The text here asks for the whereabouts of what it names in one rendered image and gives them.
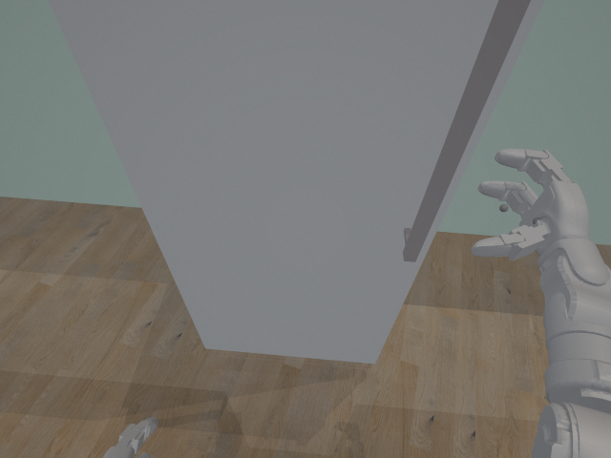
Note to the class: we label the robot right forearm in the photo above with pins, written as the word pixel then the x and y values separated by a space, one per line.
pixel 577 319

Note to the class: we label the robot left hand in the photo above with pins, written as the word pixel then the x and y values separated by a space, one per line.
pixel 131 440

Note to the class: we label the right robot upper arm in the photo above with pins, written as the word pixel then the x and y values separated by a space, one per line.
pixel 566 430

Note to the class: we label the fridge door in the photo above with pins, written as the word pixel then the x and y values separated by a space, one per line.
pixel 279 149

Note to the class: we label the handle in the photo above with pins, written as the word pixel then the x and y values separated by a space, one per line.
pixel 496 44

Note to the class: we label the robot right hand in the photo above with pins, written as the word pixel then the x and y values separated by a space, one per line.
pixel 561 207

